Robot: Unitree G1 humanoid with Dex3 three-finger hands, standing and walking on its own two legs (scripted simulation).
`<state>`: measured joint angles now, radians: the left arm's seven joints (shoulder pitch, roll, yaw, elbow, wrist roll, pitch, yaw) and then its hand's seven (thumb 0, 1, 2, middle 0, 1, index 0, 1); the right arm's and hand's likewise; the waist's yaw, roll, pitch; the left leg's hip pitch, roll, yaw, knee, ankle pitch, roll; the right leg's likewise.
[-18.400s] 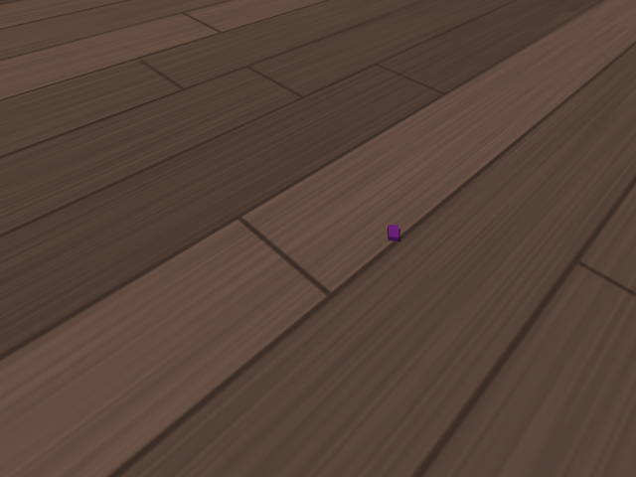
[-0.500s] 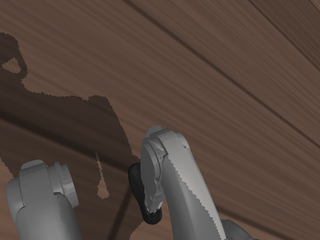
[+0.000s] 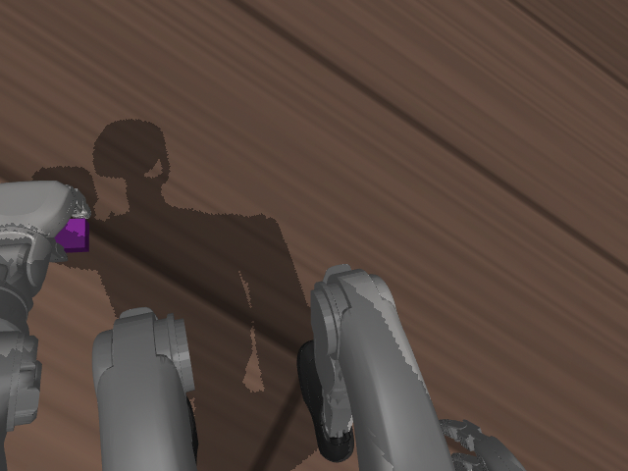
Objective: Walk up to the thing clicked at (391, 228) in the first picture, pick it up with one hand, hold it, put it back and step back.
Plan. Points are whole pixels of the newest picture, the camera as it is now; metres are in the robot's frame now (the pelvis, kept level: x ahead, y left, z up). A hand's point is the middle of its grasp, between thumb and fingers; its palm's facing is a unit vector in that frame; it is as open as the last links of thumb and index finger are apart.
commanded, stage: lift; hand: left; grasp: from above
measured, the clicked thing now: (57, 236) +0.46 +0.25 -0.21
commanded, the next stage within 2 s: hold in 1.82 s
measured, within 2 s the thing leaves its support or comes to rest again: neither
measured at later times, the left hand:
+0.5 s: hand (9, 237) +0.42 +0.26 -0.09, palm faces -0.48 -0.04 -0.88, open 7.1 cm
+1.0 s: hand out of the picture +0.36 +0.27 +0.09, palm faces -0.44 -0.06 -0.90, open 7.2 cm
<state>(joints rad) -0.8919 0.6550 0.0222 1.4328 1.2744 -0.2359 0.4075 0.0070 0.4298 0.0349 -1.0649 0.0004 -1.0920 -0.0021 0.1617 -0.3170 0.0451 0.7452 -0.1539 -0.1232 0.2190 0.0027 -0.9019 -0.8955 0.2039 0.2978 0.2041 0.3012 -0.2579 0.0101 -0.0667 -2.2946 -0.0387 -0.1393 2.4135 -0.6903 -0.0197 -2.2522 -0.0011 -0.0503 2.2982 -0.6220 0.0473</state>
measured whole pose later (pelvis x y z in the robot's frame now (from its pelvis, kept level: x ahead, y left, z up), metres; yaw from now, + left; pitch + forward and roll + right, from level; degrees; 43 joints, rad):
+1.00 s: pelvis +0.00 +0.00 +0.19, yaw +4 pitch +29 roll -4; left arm -0.45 0.51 -0.12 0.74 1.05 -0.07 0.11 0.00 0.40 0.16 -1.01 -0.12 -1.02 -0.12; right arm 0.16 -0.25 -0.04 0.65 0.02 0.03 0.03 0.01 -0.91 -0.90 0.21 0.30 0.21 0.30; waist -0.09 0.04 -0.20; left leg -1.68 -0.01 -0.06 1.81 -0.63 0.00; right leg -1.66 -0.01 -0.01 1.73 -0.57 0.04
